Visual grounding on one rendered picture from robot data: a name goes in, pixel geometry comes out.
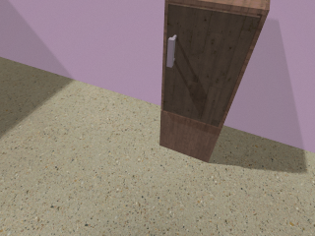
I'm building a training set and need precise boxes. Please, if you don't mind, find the cupboard door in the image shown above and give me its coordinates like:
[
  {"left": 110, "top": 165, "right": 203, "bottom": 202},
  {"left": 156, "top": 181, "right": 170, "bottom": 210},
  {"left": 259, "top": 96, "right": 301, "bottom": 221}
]
[{"left": 162, "top": 3, "right": 260, "bottom": 127}]

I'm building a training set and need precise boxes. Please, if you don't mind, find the handle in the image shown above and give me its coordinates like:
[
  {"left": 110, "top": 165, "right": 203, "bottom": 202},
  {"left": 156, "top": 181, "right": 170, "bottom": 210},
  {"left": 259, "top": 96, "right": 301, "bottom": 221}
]
[{"left": 166, "top": 34, "right": 177, "bottom": 68}]

